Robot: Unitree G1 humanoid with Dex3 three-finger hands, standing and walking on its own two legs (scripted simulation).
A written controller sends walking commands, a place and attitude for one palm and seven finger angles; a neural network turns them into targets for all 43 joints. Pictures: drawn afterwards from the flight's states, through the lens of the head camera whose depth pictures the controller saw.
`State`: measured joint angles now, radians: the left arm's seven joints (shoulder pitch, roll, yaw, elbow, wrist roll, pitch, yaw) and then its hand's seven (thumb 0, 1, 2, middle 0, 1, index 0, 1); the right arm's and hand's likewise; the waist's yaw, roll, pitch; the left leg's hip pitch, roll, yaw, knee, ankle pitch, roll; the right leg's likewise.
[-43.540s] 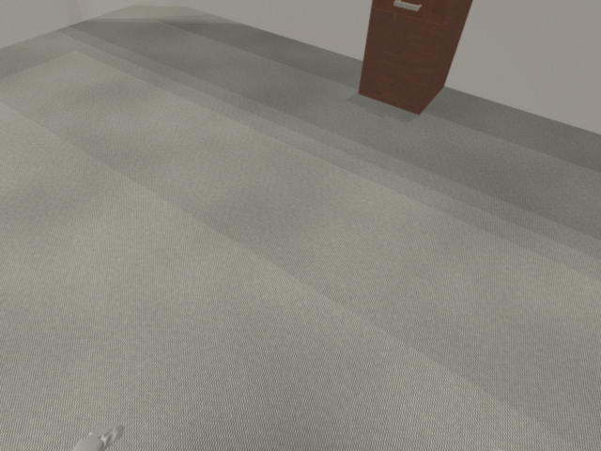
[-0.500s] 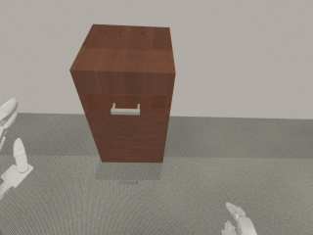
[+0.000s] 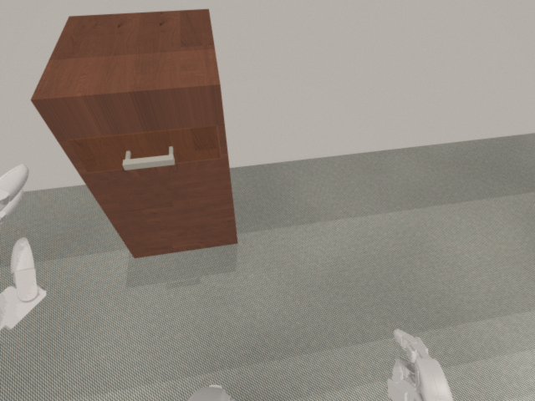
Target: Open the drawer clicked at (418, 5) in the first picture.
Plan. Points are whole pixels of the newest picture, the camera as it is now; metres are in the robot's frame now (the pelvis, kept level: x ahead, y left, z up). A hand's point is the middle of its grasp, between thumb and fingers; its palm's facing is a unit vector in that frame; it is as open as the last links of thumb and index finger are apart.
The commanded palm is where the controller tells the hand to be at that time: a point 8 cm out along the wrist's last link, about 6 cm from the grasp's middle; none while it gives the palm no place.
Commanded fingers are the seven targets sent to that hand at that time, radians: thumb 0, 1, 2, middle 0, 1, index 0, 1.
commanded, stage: stop stepping back and stand still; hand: left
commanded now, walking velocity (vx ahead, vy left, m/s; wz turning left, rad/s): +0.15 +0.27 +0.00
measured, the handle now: (149, 157) +0.72 +0.38 -0.18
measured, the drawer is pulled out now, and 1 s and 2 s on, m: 0.00 0.00 0.00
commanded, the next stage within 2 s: let the arm hang, fingers relaxed in 0.60 s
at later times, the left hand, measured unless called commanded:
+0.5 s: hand out of the picture +0.13 +0.29 +0.17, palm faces +0.48 -0.76 -0.44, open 7.4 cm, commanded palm +0.08 +0.31 +0.18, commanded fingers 0.00 0.90 0.90 -0.20 -0.30 -0.20 -0.30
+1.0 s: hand out of the picture +0.05 +0.19 -0.17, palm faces -0.03 -0.99 -0.16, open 7.3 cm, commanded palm none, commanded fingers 0.00 0.90 0.90 -0.20 -0.30 -0.20 -0.30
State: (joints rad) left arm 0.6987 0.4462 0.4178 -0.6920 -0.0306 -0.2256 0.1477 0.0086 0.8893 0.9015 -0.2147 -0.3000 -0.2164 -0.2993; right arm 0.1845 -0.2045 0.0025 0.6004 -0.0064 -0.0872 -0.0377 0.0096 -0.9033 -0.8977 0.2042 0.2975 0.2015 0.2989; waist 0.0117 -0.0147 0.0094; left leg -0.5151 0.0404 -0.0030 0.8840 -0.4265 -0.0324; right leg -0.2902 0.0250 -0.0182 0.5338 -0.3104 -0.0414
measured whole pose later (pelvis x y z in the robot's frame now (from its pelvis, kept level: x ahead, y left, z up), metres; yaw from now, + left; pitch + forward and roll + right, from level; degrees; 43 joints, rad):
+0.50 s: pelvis -0.04 +0.02 +0.00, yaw +3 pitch +1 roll +0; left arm 0.63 0.39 0.40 -0.57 -0.02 -0.23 0.18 0.01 0.89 0.90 -0.21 -0.30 -0.21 -0.30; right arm 0.24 -0.16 0.01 0.59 0.00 -0.13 -0.07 0.01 -0.91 -0.90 0.20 0.30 0.20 0.30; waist 0.01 -0.04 -0.04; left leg -0.25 0.01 0.02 0.51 -0.28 0.00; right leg -0.28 0.00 -0.04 0.58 -0.34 0.02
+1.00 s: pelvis -0.03 +0.03 -0.01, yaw +2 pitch +1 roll +0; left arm 0.29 0.18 -0.01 0.72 0.03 0.04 0.00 0.01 0.92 0.90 -0.20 -0.30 -0.20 -0.30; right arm 0.24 -0.25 -0.02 0.83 -0.03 0.02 -0.01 0.01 -0.91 -0.90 0.20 0.30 0.20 0.30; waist -0.03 -0.04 0.08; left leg -0.31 0.00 0.00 0.69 -0.42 0.01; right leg -0.27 0.00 -0.03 0.63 -0.38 -0.03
